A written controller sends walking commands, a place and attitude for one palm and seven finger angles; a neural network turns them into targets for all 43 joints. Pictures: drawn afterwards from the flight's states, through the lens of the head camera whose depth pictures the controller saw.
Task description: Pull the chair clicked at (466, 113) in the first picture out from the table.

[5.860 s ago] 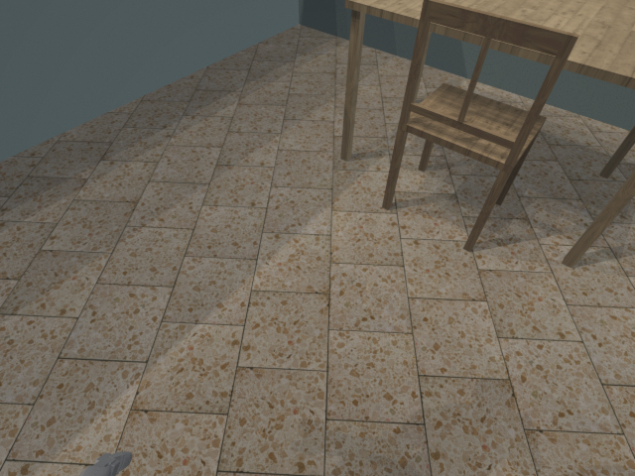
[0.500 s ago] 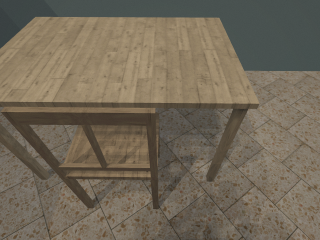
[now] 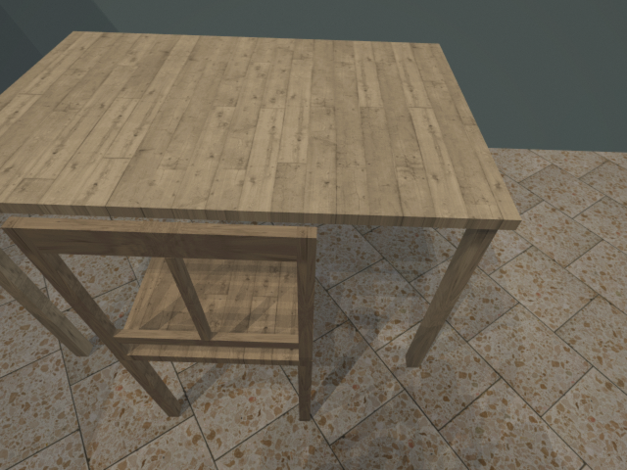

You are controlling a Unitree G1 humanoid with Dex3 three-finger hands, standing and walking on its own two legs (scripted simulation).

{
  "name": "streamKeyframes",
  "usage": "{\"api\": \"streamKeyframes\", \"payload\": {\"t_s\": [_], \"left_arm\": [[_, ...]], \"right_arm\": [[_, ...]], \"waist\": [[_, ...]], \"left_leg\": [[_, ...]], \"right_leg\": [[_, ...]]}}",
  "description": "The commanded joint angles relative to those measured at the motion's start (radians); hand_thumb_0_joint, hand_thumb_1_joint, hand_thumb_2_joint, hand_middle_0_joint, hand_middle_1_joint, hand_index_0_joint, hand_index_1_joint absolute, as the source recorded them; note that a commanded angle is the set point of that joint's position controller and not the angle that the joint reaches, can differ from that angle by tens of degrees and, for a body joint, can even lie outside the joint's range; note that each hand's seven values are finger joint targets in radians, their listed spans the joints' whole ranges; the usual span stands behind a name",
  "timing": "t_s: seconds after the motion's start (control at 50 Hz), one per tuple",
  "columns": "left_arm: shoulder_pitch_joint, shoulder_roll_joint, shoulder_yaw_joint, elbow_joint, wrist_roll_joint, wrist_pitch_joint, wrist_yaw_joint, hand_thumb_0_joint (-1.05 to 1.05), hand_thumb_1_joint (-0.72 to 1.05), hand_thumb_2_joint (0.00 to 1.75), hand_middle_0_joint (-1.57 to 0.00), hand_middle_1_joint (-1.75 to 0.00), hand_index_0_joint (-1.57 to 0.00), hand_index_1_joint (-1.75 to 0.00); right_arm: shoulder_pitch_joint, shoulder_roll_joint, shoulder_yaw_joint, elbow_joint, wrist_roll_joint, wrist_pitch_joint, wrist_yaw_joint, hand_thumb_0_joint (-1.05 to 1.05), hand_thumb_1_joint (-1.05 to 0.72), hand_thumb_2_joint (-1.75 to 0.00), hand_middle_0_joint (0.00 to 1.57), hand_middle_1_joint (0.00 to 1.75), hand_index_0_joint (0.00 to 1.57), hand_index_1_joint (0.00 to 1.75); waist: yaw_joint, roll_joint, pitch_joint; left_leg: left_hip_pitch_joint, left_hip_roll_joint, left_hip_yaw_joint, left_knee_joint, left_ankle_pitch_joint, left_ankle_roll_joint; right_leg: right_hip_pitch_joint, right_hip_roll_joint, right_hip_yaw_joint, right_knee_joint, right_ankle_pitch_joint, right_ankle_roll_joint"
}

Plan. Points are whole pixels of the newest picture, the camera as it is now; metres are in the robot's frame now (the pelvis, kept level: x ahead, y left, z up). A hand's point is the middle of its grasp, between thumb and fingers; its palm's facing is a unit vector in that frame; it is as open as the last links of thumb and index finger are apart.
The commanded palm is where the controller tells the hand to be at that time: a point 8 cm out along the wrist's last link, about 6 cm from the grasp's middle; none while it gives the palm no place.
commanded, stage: come to a stop and stand still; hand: left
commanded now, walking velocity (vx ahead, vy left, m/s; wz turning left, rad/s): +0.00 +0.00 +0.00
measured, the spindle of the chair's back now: (191, 300) +0.40 +0.24 -0.11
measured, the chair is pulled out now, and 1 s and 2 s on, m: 0.00 0.00 0.00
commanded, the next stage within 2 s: look again from close up in 0.22 s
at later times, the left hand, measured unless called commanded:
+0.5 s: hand out of the picture -0.02 +0.19 -0.18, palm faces +0.01 -0.98 -0.19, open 7.4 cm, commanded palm none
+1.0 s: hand out of the picture -0.01 +0.25 -0.18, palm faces -0.03 -0.98 -0.20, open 7.4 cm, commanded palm none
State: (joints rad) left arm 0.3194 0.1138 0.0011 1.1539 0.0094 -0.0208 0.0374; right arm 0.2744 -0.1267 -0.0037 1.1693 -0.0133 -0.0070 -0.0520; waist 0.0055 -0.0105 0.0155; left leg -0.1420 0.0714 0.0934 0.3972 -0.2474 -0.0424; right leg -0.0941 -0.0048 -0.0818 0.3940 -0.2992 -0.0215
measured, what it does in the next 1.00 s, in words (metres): shifts its weight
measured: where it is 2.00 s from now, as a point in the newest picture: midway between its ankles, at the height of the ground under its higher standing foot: outside the picture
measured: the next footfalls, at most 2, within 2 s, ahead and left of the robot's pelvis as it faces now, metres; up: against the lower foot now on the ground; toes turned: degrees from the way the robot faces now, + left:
none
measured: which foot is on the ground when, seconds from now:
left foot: down 0.00-1.00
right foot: down 0.00-1.00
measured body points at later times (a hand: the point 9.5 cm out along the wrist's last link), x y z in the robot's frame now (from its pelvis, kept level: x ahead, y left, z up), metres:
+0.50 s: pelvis -0.01 +0.02 -0.01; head +0.01 +0.02 +0.44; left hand -0.02 +0.24 -0.17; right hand +0.00 -0.21 -0.17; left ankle -0.03 +0.14 -0.74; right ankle -0.06 -0.10 -0.74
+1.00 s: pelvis -0.02 +0.06 -0.01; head -0.01 +0.08 +0.44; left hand -0.01 +0.30 -0.17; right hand +0.00 -0.17 -0.16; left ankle -0.03 +0.14 -0.74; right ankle -0.06 -0.10 -0.74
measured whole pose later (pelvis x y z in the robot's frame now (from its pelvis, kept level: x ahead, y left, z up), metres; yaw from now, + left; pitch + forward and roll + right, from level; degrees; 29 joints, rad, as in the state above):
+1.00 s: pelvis -0.02 +0.06 -0.01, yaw -1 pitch +0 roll +0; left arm 0.29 0.20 -0.02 1.05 0.02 0.00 0.03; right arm 0.25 -0.17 0.00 1.07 -0.01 -0.02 -0.02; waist 0.00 -0.03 0.03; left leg -0.22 -0.01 0.13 0.49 -0.28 0.06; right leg -0.17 -0.09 -0.03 0.48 -0.29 0.07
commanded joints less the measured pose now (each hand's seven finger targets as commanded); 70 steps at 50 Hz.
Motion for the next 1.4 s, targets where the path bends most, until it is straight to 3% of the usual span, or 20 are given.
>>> {"api": "streamKeyframes", "payload": {"t_s": [0.0, 0.28, 0.3, 0.32, 0.34, 0.36, 0.38, 0.4, 0.42, 0.52, 0.56, 0.64, 0.78, 0.82, 0.94, 1.18, 1.38], "left_arm": [[0.088, 0.094, 0.014, -0.013, -0.003, -0.005, 0.010, 0.00, 0.90, 0.90, -0.20, -0.30, -0.20, -0.30], [0.075, 0.102, 0.013, -0.017, -0.004, -0.002, 0.010, 0.00, 0.90, 0.90, -0.20, -0.30, -0.20, -0.30], [0.110, 0.136, 0.006, -0.013, 0.020, -0.033, 0.044, 0.00, 0.90, 0.90, -0.20, -0.30, -0.20, -0.30], [0.084, 0.195, 0.018, -0.041, 0.008, -0.029, 0.039, 0.00, 0.90, 0.90, -0.20, -0.30, -0.20, -0.30], [0.085, 0.177, 0.017, -0.064, 0.006, -0.028, 0.033, 0.00, 0.90, 0.90, -0.20, -0.30, -0.20, -0.30], [0.078, 0.160, 0.011, -0.070, 0.001, -0.029, 0.032, 0.00, 0.90, 0.90, -0.20, -0.30, -0.20, -0.30], [0.064, 0.152, 0.010, -0.080, 0.001, -0.030, 0.030, 0.00, 0.90, 0.90, -0.20, -0.30, -0.20, -0.30], [0.056, 0.147, 0.013, -0.091, 0.001, -0.032, 0.028, 0.00, 0.90, 0.90, -0.20, -0.30, -0.20, -0.30], [0.046, 0.151, 0.010, -0.104, 0.001, -0.025, 0.026, 0.00, 0.90, 0.90, -0.20, -0.30, -0.20, -0.30], [0.026, 0.149, 0.003, -0.123, 0.007, -0.007, 0.017, 0.00, 0.90, 0.90, -0.20, -0.30, -0.20, -0.30], [0.030, 0.153, 0.004, -0.126, 0.007, -0.003, 0.016, 0.00, 0.90, 0.90, -0.20, -0.30, -0.20, -0.30], [0.025, 0.160, 0.000, -0.139, 0.007, 0.003, 0.014, 0.00, 0.90, 0.90, -0.20, -0.30, -0.20, -0.30], [0.015, 0.162, -0.002, -0.152, 0.010, 0.011, 0.008, 0.00, 0.90, 0.90, -0.20, -0.30, -0.20, -0.30], [0.018, 0.165, -0.003, -0.153, 0.009, 0.011, 0.007, 0.00, 0.90, 0.90, -0.20, -0.30, -0.20, -0.30], [0.022, 0.164, -0.003, -0.143, 0.008, 0.009, 0.007, 0.00, 0.90, 0.90, -0.20, -0.30, -0.20, -0.30], [0.046, 0.160, -0.005, -0.105, 0.005, 0.001, 0.010, 0.00, 0.90, 0.90, -0.20, -0.30, -0.20, -0.30], [0.058, 0.146, -0.008, -0.082, 0.006, 0.000, 0.011, 0.00, 0.90, 0.90, -0.20, -0.30, -0.20, -0.30]], "right_arm": [[0.075, -0.078, -0.009, -0.020, 0.004, -0.011, 0.002, 0.00, -0.90, -0.90, 0.20, 0.30, 0.20, 0.30], [0.081, -0.088, -0.007, -0.018, 0.004, -0.013, 0.004, 0.00, -0.90, -0.90, 0.20, 0.30, 0.20, 0.30], [-0.014, -0.132, -0.008, -0.099, 0.009, -0.026, 0.027, 0.00, -0.90, -0.90, 0.20, 0.30, 0.20, 0.30], [-0.020, -0.090, -0.011, -0.128, 0.007, -0.012, 0.030, 0.00, -0.90, -0.90, 0.20, 0.30, 0.20, 0.30], [0.037, -0.067, -0.017, -0.122, 0.002, -0.017, 0.025, 0.00, -0.90, -0.90, 0.20, 0.30, 0.20, 0.30], [0.067, -0.081, -0.020, -0.119, 0.001, -0.025, 0.025, 0.00, -0.90, -0.90, 0.20, 0.30, 0.20, 0.30], [0.070, -0.097, -0.024, -0.114, 0.004, -0.023, 0.025, 0.00, -0.90, -0.90, 0.20, 0.30, 0.20, 0.30], [0.068, -0.106, -0.028, -0.116, 0.004, -0.021, 0.025, 0.00, -0.90, -0.90, 0.20, 0.30, 0.20, 0.30], [0.062, -0.112, -0.028, -0.125, 0.002, -0.021, 0.025, 0.00, -0.90, -0.90, 0.20, 0.30, 0.20, 0.30], [0.021, -0.121, -0.025, -0.138, 0.002, -0.014, 0.029, 0.00, -0.90, -0.90, 0.20, 0.30, 0.20, 0.30], [0.015, -0.126, -0.026, -0.141, 0.003, -0.014, 0.030, 0.00, -0.90, -0.90, 0.20, 0.30, 0.20, 0.30], [0.006, -0.144, -0.026, -0.148, 0.002, -0.016, 0.032, 0.00, -0.90, -0.90, 0.20, 0.30, 0.20, 0.30], [-0.002, -0.168, -0.026, -0.159, 0.002, -0.020, 0.036, 0.00, -0.90, -0.90, 0.20, 0.30, 0.20, 0.30], [-0.001, -0.170, -0.026, -0.158, 0.003, -0.024, 0.035, 0.00, -0.90, -0.90, 0.20, 0.30, 0.20, 0.30], [0.012, -0.173, -0.022, -0.146, 0.005, -0.028, 0.035, 0.00, -0.90, -0.90, 0.20, 0.30, 0.20, 0.30], [0.027, -0.150, -0.013, -0.097, 0.009, -0.029, 0.035, 0.00, -0.90, -0.90, 0.20, 0.30, 0.20, 0.30], [0.031, -0.130, -0.008, -0.068, 0.010, -0.026, 0.035, 0.00, -0.90, -0.90, 0.20, 0.30, 0.20, 0.30]], "waist": [[-0.004, 0.015, 0.031], [-0.001, 0.004, 0.057], [0.023, -0.016, 0.137], [-0.004, -0.020, 0.101], [-0.012, -0.019, 0.027], [-0.019, -0.047, -0.062], [-0.023, -0.073, -0.098], [-0.024, -0.111, -0.098], [-0.017, -0.073, -0.101], [-0.008, 0.020, 0.056], [-0.008, 0.019, 0.068], [-0.005, 0.040, 0.047], [-0.003, 0.067, 0.051], [0.001, 0.069, 0.033], [-0.002, 0.022, 0.019], [-0.002, -0.003, 0.019], [-0.003, -0.005, 0.057]], "left_leg": [[0.037, 0.057, -0.067, -0.032, 0.294, 0.046], [0.031, 0.056, -0.074, -0.052, 0.290, 0.052], [-0.131, 0.048, -0.022, 0.197, 0.268, 0.025], [-0.111, 0.015, -0.030, 0.141, 0.108, 0.025], [-0.084, 0.003, -0.029, 0.099, 0.034, 0.043], [-0.068, 0.008, -0.040, 0.116, 0.072, 0.049], [-0.056, 0.014, -0.053, 0.119, 0.099, 0.052], [-0.051, 0.019, -0.063, 0.119, 0.131, 0.056], [-0.032, 0.022, -0.053, 0.116, 0.162, 0.056], [-0.080, 0.035, -0.083, 0.076, 0.184, 0.065], [-0.093, 0.034, -0.095, 0.065, 0.158, 0.069], [-0.075, 0.040, -0.107, 0.042, 0.156, 0.077], [-0.095, 0.056, -0.139, -0.044, 0.044, 0.086], [-0.072, 0.060, -0.140, -0.051, 0.083, 0.090], [-0.041, 0.055, -0.131, -0.043, 0.154, 0.090], [-0.006, 0.041, -0.101, -0.028, 0.215, 0.087], [-0.016, 0.036, -0.092, -0.047, 0.150, 0.081]], "right_leg": [[-0.050, -0.109, 0.093, -0.060, 0.367, 0.001], [-0.049, -0.110, 0.088, -0.071, 0.324, 0.003], [-0.117, -0.173, 0.150, -0.053, 0.713, 0.031], [-0.066, -0.193, 0.148, -0.001, 0.831, -0.009], [-0.031, -0.189, 0.141, 0.038, 0.741, -0.016], [-0.007, -0.166, 0.122, 0.062, 0.658, -0.023], [-0.002, -0.151, 0.118, 0.059, 0.559, -0.022], [-0.013, -0.139, 0.114, 0.059, 0.526, -0.017], [-0.026, -0.133, 0.111, 0.068, 0.480, -0.017], [-0.145, -0.104, 0.105, 0.050, 0.227, -0.008], [-0.155, -0.099, 0.102, 0.043, 0.159, -0.002], [-0.153, -0.088, 0.095, 0.043, 0.114, 0.007], [-0.144, -0.080, 0.069, 0.042, 0.056, 0.022], [-0.139, -0.081, 0.066, 0.044, 0.072, 0.025], [-0.131, -0.092, 0.071, 0.036, 0.106, 0.030], [-0.115, -0.111, 0.090, 0.009, 0.180, 0.029], [-0.130, -0.111, 0.102, -0.015, 0.159, 0.025]]}}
